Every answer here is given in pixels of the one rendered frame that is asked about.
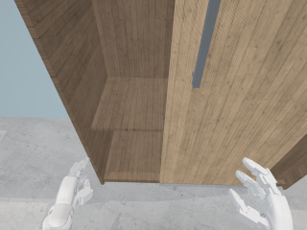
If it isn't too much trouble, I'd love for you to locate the left robot forearm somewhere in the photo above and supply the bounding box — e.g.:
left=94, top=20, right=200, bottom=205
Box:
left=42, top=203, right=74, bottom=230

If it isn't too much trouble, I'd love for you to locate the wardrobe door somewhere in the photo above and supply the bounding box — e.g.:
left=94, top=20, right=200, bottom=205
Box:
left=159, top=0, right=307, bottom=186
left=270, top=134, right=307, bottom=180

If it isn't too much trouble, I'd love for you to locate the right robot hand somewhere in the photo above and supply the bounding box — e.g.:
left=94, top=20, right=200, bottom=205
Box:
left=228, top=157, right=294, bottom=230

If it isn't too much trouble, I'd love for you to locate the handle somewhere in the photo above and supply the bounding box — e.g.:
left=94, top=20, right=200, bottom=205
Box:
left=192, top=0, right=221, bottom=88

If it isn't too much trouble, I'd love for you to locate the left robot hand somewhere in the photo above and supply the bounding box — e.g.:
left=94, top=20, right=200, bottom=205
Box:
left=55, top=157, right=93, bottom=209

